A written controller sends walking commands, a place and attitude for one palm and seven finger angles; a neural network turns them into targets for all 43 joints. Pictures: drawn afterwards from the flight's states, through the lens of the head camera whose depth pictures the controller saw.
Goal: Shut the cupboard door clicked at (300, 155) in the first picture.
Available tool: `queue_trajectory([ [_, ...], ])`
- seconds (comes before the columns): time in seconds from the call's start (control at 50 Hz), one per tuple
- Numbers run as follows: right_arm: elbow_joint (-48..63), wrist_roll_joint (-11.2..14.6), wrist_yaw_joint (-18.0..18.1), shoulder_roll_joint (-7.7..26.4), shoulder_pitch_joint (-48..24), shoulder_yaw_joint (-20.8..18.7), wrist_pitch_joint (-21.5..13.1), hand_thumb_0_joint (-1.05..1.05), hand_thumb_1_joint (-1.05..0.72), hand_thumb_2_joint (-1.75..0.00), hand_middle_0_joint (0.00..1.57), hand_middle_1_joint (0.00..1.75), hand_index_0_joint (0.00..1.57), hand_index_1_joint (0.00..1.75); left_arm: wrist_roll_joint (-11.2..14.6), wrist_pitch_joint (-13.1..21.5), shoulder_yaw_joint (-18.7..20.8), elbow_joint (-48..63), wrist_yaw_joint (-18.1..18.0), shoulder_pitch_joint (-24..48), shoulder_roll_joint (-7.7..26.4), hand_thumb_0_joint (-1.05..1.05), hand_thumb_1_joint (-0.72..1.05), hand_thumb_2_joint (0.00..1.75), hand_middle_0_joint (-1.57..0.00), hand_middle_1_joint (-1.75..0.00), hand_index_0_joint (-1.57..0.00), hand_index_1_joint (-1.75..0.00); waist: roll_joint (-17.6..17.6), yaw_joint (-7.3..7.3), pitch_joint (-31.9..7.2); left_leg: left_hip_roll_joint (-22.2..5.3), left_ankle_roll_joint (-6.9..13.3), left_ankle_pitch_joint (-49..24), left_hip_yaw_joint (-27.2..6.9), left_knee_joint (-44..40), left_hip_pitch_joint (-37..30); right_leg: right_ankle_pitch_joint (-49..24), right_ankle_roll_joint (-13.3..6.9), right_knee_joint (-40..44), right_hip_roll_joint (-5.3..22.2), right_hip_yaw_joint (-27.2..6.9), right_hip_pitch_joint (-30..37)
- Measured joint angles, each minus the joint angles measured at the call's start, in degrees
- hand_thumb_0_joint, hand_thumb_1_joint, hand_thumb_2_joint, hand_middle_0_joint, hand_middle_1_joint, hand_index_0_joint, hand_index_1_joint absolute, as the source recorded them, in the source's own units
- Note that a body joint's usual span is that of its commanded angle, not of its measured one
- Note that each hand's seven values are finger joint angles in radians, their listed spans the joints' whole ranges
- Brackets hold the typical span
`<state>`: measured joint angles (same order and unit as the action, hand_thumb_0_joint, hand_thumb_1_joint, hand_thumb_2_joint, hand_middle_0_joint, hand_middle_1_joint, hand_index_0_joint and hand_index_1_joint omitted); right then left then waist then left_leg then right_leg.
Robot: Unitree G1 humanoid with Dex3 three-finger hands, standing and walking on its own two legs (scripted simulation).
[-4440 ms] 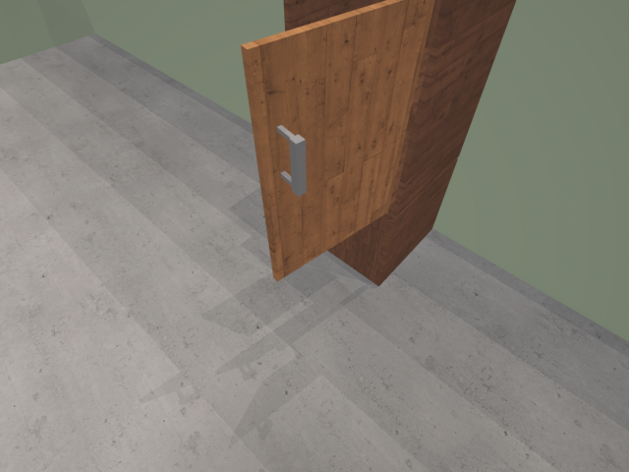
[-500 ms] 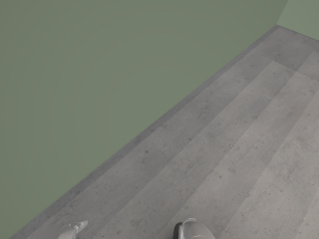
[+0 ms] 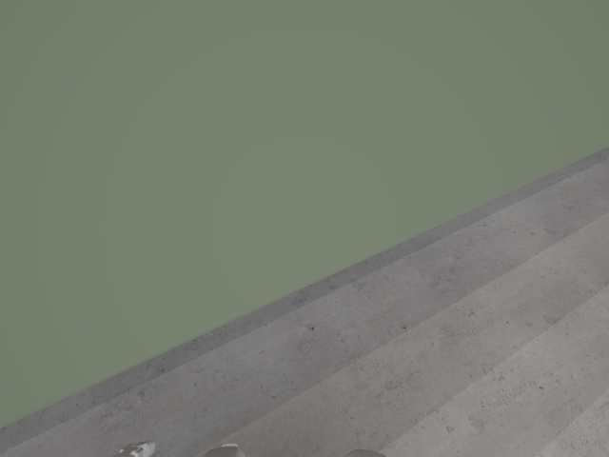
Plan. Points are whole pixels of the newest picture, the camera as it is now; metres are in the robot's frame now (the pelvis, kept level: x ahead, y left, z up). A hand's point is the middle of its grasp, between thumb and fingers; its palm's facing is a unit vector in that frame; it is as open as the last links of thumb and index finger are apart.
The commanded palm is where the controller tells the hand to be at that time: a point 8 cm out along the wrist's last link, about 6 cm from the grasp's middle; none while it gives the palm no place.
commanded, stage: turn to face it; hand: left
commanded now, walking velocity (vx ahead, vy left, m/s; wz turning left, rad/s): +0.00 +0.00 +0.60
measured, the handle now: out of the picture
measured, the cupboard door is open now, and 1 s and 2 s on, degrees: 80 80 80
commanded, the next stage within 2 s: none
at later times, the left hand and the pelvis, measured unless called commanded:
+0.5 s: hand out of the picture +0.04 +0.15 -0.14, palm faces +0.31 -0.91 -0.28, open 7.4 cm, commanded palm none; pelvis +0.03 -0.07 +0.02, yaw +19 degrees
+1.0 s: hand out of the picture +0.00 +0.15 -0.14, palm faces +0.59 -0.74 -0.32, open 7.4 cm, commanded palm none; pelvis +0.05 -0.09 +0.00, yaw +37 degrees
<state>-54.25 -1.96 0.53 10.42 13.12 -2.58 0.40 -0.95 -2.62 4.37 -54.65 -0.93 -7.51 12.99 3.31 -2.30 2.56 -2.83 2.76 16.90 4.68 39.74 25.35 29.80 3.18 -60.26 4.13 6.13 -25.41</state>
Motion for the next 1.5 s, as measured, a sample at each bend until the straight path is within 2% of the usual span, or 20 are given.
queue_trajectory([
  [0.1, 0.9, 0.3, 0.6, 1.2, -0.6, 0.3, -0.2, 0.00, -0.91, -0.90, 0.20, 0.30, 0.20, 0.30, 0.1, -0.3, 0.6, 0.6, 0.1, 0.0, 2.1, 0.00, 0.91, 0.90, -0.20, -0.29, -0.20, -0.30, -1.6, 1.38, 0.9, 1.6, -0.4, -4.1, -2.9, -7.5, -2.8, -5.5, 1.3, -3.2, -1.0, -4.5, -3.5],
  [0.28, 1.4, 0.5, -0.4, 3.5, -1.8, -0.8, 1.9, 0.00, -0.90, -0.90, 0.20, 0.30, 0.20, 0.30, 0.6, -0.1, -0.4, 2.5, 0.0, -0.4, 2.2, 0.00, 0.91, 0.90, -0.20, -0.29, -0.20, -0.30, -5.1, 1.25, 1.4, 3.2, -3.0, -5.5, -9.5, -9.6, -4.1, -7.6, 0.8, 20.3, -2.8, -5.5, 5.1],
  [0.32, 1.6, 1.0, -0.6, 3.8, -1.9, -1.3, 2.6, 0.01, -0.90, -0.90, 0.20, 0.30, 0.20, 0.30, 0.3, 1.0, -0.7, 3.4, 0.0, -1.4, 2.3, 0.00, 0.90, 0.90, -0.20, -0.29, -0.20, -0.30, -4.3, 1.73, 0.9, 4.6, -3.8, -2.0, -9.9, -5.7, -2.2, -13.0, -0.9, 29.0, -2.0, -5.6, 8.3],
  [0.36, 1.2, 1.1, -0.9, 4.9, -2.9, -1.9, 3.3, 0.01, -0.91, -0.90, 0.20, 0.30, 0.20, 0.30, -0.1, 1.4, -1.3, 3.3, -0.3, -1.7, 1.0, 0.00, 0.90, 0.90, -0.20, -0.29, -0.20, -0.30, -5.4, 1.71, 1.7, 4.6, -4.2, 7.5, -9.3, 5.8, 1.2, -12.8, -2.5, 27.1, -1.7, -3.9, 8.4],
  [0.44, 1.2, 1.0, -1.6, 5.7, -4.2, -2.5, 4.1, 0.01, -0.91, -0.90, 0.20, 0.30, 0.20, 0.30, -0.1, 1.3, -2.1, 3.1, -0.6, -3.6, -1.1, 0.00, 0.90, 0.89, -0.20, -0.29, -0.20, -0.30, -4.9, 1.43, 2.1, 3.4, -5.6, 9.4, -4.9, 21.9, 4.8, -11.8, -3.0, 29.5, 0.5, -1.0, 11.3],
  [0.58, 2.1, 1.4, -2.2, 4.4, -7.3, -1.2, 3.6, 0.01, -0.91, -0.90, 0.20, 0.30, 0.19, 0.30, -0.4, 2.1, -2.6, 3.0, 0.0, -5.4, -1.7, 0.00, 0.90, 0.89, -0.20, -0.30, -0.21, -0.30, -1.0, 2.69, 4.0, 1.8, -6.1, 8.2, 0.1, 4.7, -2.6, -10.8, -2.5, 29.4, 3.9, 3.6, 13.0],
  [0.64, 3.2, 1.3, -2.3, 4.2, -8.3, -0.7, 2.8, 0.01, -0.91, -0.90, 0.20, 0.30, 0.19, 0.30, 0.0, 1.9, -2.3, 2.7, 0.3, -6.6, -1.1, 0.00, 0.90, 0.89, -0.21, -0.30, -0.21, -0.30, -0.5, 2.95, 4.2, 2.2, -4.9, 0.0, 1.2, -5.9, -7.3, -7.8, -1.6, 24.4, 5.0, 5.8, 11.7],
  [0.66, 3.7, 1.1, -2.2, 4.3, -8.4, -0.7, 2.2, 0.01, -0.91, -0.90, 0.20, 0.30, 0.20, 0.30, 0.2, 1.5, -2.1, 2.6, 0.4, -6.8, -0.7, 0.00, 0.90, 0.89, -0.21, -0.30, -0.21, -0.30, -0.7, 2.77, 3.9, 2.2, -3.2, -3.9, 0.6, -7.0, -7.5, -6.4, -0.8, 20.3, 5.2, 5.7, 9.9],
  [0.7, 4.0, 1.0, -1.9, 3.5, -8.8, -0.4, 1.3, 0.01, -0.91, -0.90, 0.20, 0.30, 0.20, 0.30, 0.3, 0.0, -1.6, 2.0, 0.2, -5.7, 0.7, 0.00, 0.90, 0.89, -0.21, -0.30, -0.21, -0.30, 0.6, 3.05, 4.6, 3.0, -1.6, -1.4, -0.4, -3.8, -6.2, -0.1, 0.5, 8.9, 4.6, 1.0, 5.2],
  [0.76, 4.2, 0.7, -1.2, 2.6, -7.7, 0.1, 1.2, 0.00, -0.91, -0.90, 0.20, 0.30, 0.20, 0.30, 0.2, -1.4, -0.8, 1.7, -0.1, -3.9, 2.0, 0.00, 0.90, 0.89, -0.20, -0.30, -0.21, -0.30, 0.3, 3.09, 4.4, 2.9, -1.8, 0.2, -2.8, -4.3, -6.3, 0.0, 1.2, -0.6, 2.3, -2.8, 0.1],
  [0.82, 3.5, 0.5, -0.7, 2.6, -6.6, 0.1, 1.7, 0.00, -0.91, -0.90, 0.20, 0.30, 0.20, 0.30, 0.2, -1.4, -0.4, 2.7, 0.3, -2.2, 2.3, 0.01, 0.90, 0.89, -0.20, -0.29, -0.20, -0.30, -1.2, 3.04, 4.3, 2.7, -2.7, -1.6, -5.4, -6.6, -6.8, -2.5, 1.4, 1.1, 1.1, -4.5, -1.3],
  [0.9, 2.8, 0.3, -0.8, 3.0, -5.4, -0.2, 2.5, 0.00, -0.90, -0.90, 0.20, 0.30, 0.20, 0.30, 0.4, -0.4, -0.4, 4.3, 0.5, -1.1, 2.1, 0.00, 0.90, 0.89, -0.20, -0.29, -0.20, -0.30, -3.5, 2.47, 3.7, 2.4, -3.7, -2.6, -8.6, -7.3, -6.5, -4.5, 1.1, 12.7, -0.6, -5.0, 1.8],
  [0.98, 2.5, 1.0, -1.0, 3.6, -4.3, -1.2, 3.5, 0.01, -0.90, -0.90, 0.21, 0.30, 0.20, 0.30, -0.1, 1.3, -0.6, 5.6, 0.3, -1.6, 1.9, 0.00, 0.90, 0.89, -0.20, -0.29, -0.20, -0.30, -4.5, 2.24, 2.6, 3.5, -4.6, 3.1, -10.6, -0.5, -3.0, -12.6, -1.1, 25.4, -1.2, -4.0, 6.8],
  [1.06, 1.7, 0.9, -1.7, 5.1, -4.3, -2.3, 4.5, 0.01, -0.91, -0.90, 0.20, 0.30, 0.20, 0.30, -0.3, 1.3, -1.7, 5.5, -0.2, -2.6, -0.3, 0.00, 0.90, 0.89, -0.20, -0.29, -0.20, -0.30, -5.4, 1.48, 2.9, 3.8, -4.7, 9.8, -6.8, 21.1, 3.5, -12.4, -2.4, 26.4, 0.6, -0.9, 8.8],
  [1.1, 1.6, 1.0, -2.1, 4.9, -4.3, -2.3, 4.6, 0.01, -0.91, -0.90, 0.20, 0.30, 0.20, 0.30, -0.4, 1.0, -1.9, 5.2, -0.3, -3.2, -0.8, 0.00, 0.90, 0.89, -0.20, -0.29, -0.20, -0.30, -4.4, 1.10, 2.8, 2.9, -5.4, 9.3, -4.3, 23.2, 3.6, -13.1, -2.2, 28.5, 1.6, 0.3, 10.2],
  [1.24, 2.0, 1.4, -2.4, 3.5, -4.7, -1.0, 3.4, 0.01, -0.91, -0.90, 0.20, 0.30, 0.20, 0.30, -0.4, 1.8, -2.3, 4.8, 0.2, -4.1, -0.9, 0.00, 0.90, 0.89, -0.21, -0.30, -0.21, -0.30, -0.7, 1.75, 3.7, 2.0, -5.7, 5.6, 0.6, -0.3, -5.5, -11.5, -0.8, 27.1, 5.3, 5.1, 11.1],
  [1.28, 2.6, 1.2, -2.4, 3.7, -4.8, -0.9, 2.4, 0.01, -0.91, -0.90, 0.20, 0.30, 0.20, 0.30, 0.1, 1.4, -2.1, 4.6, 0.5, -4.7, -0.5, 0.00, 0.90, 0.89, -0.21, -0.30, -0.21, -0.30, -0.6, 1.61, 3.4, 2.1, -3.2, -3.2, 0.4, -6.1, -7.2, -8.8, 0.2, 21.3, 6.0, 5.6, 9.0],
  [1.32, 2.8, 0.9, -2.0, 2.9, -5.2, -0.6, 1.7, 0.01, -0.91, -0.90, 0.20, 0.30, 0.20, 0.30, 0.3, -0.2, -1.6, 3.7, 0.3, -3.9, 0.5, 0.00, 0.90, 0.89, -0.21, -0.30, -0.21, -0.30, 0.6, 1.95, 3.9, 2.9, -0.9, -1.4, -0.3, -3.2, -5.9, -1.5, 1.0, 10.5, 5.1, 1.0, 4.8],
  [1.38, 3.1, 0.6, -1.2, 2.0, -4.6, -0.1, 1.3, 0.01, -0.91, -0.90, 0.20, 0.30, 0.20, 0.30, 0.1, -1.6, -0.8, 2.6, 0.1, -2.8, 1.6, 0.00, 0.90, 0.89, -0.20, -0.30, -0.20, -0.30, 0.4, 2.08, 3.5, 3.2, -0.6, -0.2, -2.1, -4.6, -6.0, -1.7, 1.2, -0.3, 2.6, -2.9, -0.4],
  [1.5, 2.3, 0.5, -0.5, 2.0, -3.4, 0.1, 1.5, 0.00, -0.90, -0.90, 0.20, 0.30, 0.20, 0.30, 0.2, -1.2, -0.3, 3.3, 0.4, -1.1, 2.1, 0.01, 0.90, 0.89, -0.20, -0.29, -0.20, -0.30, -1.9, 2.13, 3.0, 3.7, -1.3, -4.2, -6.2, -10.2, -7.2, -5.5, 1.4, 3.4, 0.2, -5.4, -1.5],
])
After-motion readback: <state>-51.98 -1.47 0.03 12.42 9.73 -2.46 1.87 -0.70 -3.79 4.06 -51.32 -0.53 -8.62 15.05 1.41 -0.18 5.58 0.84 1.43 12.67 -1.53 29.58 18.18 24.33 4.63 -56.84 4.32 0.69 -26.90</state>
